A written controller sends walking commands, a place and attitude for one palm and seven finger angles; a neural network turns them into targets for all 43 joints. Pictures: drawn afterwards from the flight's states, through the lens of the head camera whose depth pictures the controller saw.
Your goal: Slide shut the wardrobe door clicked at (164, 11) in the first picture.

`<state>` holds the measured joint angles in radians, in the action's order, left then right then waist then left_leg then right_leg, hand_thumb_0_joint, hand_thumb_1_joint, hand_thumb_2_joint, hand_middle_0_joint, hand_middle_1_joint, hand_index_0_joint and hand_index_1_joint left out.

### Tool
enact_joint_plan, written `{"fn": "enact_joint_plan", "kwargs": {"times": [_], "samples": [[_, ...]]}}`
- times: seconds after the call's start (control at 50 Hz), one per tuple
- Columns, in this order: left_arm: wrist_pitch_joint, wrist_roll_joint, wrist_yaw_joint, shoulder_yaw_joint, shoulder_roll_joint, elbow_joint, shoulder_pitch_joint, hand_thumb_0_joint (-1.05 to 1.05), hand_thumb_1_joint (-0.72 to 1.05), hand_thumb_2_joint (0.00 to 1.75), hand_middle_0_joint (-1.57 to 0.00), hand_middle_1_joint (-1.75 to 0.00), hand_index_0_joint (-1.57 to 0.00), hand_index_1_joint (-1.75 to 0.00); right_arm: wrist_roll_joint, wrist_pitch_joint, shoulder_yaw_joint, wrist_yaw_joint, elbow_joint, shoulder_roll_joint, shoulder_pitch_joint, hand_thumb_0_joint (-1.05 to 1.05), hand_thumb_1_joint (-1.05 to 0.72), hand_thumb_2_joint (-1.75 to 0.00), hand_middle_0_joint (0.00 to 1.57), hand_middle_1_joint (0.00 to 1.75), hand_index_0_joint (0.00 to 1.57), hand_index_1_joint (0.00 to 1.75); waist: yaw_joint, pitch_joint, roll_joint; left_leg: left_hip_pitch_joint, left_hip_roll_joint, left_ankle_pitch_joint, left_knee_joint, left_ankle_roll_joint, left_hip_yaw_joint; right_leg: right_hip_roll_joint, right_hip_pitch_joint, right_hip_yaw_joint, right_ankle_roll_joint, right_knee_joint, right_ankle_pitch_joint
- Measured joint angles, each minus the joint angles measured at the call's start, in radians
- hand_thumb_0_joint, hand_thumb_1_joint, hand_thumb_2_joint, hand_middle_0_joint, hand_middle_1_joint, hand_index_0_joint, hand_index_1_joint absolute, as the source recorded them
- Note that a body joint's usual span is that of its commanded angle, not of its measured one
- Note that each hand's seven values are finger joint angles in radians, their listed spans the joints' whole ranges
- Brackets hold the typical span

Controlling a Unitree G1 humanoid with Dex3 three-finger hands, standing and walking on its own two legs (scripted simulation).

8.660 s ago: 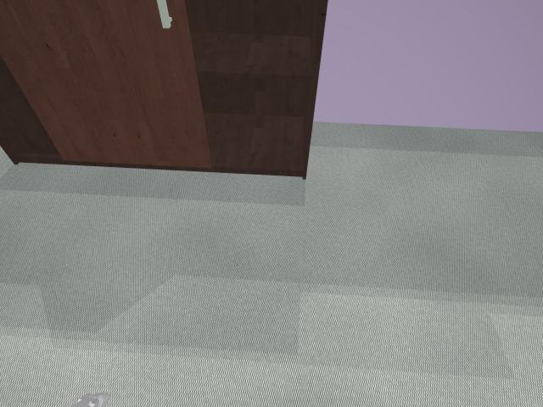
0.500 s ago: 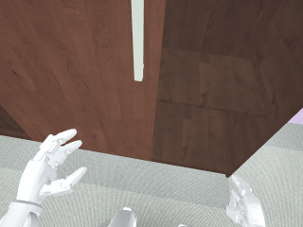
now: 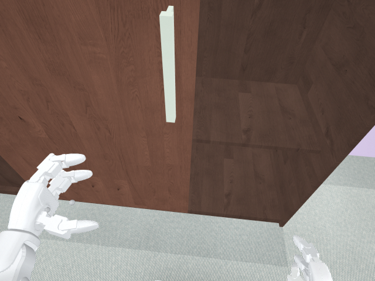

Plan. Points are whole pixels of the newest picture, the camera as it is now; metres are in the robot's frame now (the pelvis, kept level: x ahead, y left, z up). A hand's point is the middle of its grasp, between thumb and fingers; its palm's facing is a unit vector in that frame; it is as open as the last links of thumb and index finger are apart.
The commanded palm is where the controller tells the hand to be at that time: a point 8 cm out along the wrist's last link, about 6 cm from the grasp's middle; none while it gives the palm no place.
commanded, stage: raise the hand with hooked fingers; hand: left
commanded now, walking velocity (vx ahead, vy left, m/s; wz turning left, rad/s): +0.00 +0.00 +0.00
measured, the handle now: (170, 71) +0.54 +0.08 +0.18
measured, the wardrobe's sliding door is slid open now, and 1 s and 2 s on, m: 0.50 0.50 0.50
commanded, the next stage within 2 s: move the hooked fingers beside the handle in 1.00 s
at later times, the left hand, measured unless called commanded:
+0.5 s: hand (39, 159) +0.27 +0.27 +0.17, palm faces +0.04 -0.99 -0.10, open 14.0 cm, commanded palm +0.24 +0.32 +0.17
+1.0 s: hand (57, 156) +0.28 +0.25 +0.17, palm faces +0.04 -1.00 -0.09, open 14.0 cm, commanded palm +0.25 +0.29 +0.17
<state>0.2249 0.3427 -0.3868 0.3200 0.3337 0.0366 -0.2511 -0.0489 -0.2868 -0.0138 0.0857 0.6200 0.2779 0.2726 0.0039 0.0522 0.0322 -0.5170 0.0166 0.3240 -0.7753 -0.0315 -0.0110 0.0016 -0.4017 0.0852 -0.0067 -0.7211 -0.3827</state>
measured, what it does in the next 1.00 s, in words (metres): stands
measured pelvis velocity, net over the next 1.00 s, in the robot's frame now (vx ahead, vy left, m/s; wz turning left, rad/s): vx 0.01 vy -0.03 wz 0.00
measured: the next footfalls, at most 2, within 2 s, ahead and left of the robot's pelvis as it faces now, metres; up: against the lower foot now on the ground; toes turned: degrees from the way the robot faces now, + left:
none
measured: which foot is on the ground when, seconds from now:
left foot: down 0.00-1.00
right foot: down 0.00-1.00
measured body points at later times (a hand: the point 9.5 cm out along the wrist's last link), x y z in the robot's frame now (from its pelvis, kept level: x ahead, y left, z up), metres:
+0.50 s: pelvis +0.01 +0.00 +0.02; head +0.00 -0.01 +0.47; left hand +0.26 +0.33 +0.17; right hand +0.18 -0.23 -0.05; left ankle +0.05 +0.10 -0.71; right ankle -0.01 -0.12 -0.71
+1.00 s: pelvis +0.01 -0.03 +0.02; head +0.00 -0.05 +0.47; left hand +0.27 +0.30 +0.17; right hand +0.18 -0.27 -0.05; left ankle +0.05 +0.10 -0.71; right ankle -0.01 -0.12 -0.71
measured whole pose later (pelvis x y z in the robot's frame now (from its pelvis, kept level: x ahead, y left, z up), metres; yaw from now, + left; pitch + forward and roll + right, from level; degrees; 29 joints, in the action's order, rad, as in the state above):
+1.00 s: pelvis +0.01 -0.03 +0.02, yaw +0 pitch -1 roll -1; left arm 0.04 0.35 -0.49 0.46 0.43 0.24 0.03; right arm -0.07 -0.28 -0.05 0.11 0.66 0.28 0.25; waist 0.02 0.02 0.06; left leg -0.29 0.02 0.23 -0.54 0.00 -0.01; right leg 0.02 -0.19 0.09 -0.04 -0.50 -0.30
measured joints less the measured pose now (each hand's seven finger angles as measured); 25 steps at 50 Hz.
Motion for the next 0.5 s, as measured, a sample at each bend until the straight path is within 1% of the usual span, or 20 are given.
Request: {"fn": "enact_joint_plan", "kwargs": {"times": [0.16,0.24,0.38,0.5], "samples": [[-0.09,-0.002,-0.022,0.034,0.039,0.037,0.1,-0.01,-0.37,0.36,-0.29,-1.11,-0.29,-1.11,-0.004,0.0,-0.035,0.007,-0.016,-0.022,-0.041,0.01,-0.91,-0.9,0.2,0.3,0.21,0.3,0.016,-0.008,0.001,0.084,-0.008,-0.028,0.074,-0.004,0.002,-0.003,0.09,0.003,0.005,0.084,0.033],[-0.132,-0.001,-0.04,0.054,0.056,0.057,0.144,-0.01,-0.44,0.33,-0.3,-1.15,-0.29,-1.15,-0.005,0.004,-0.05,0.008,-0.016,-0.031,-0.046,0.01,-0.9,-0.9,0.2,0.3,0.21,0.3,0.024,-0.011,0.006,0.12,-0.01,-0.042,0.111,-0.004,0.002,-0.004,0.127,0.003,0.005,0.123,0.049],[-0.176,0.002,-0.069,0.094,0.086,0.105,0.214,-0.01,-0.49,0.31,-0.3,-1.19,-0.3,-1.19,-0.006,0.018,-0.063,0.013,0.002,-0.03,-0.04,0.01,-0.9,-0.9,0.2,0.3,0.21,0.3,0.029,-0.023,0.014,0.17,-0.012,-0.067,0.166,-0.001,0.003,-0.003,0.176,0.004,0.003,0.178,0.073],[-0.199,0.002,-0.094,0.126,0.117,0.145,0.273,-0.01,-0.5,0.3,-0.3,-1.19,-0.3,-1.19,-0.011,0.025,-0.059,0.018,0.021,-0.017,-0.025,0.01,-0.9,-0.9,0.2,0.3,0.21,0.3,0.026,-0.032,0.017,0.2,-0.011,-0.083,0.203,0.004,0.005,-0.001,0.203,0.006,-0.003,0.21,0.087]]}}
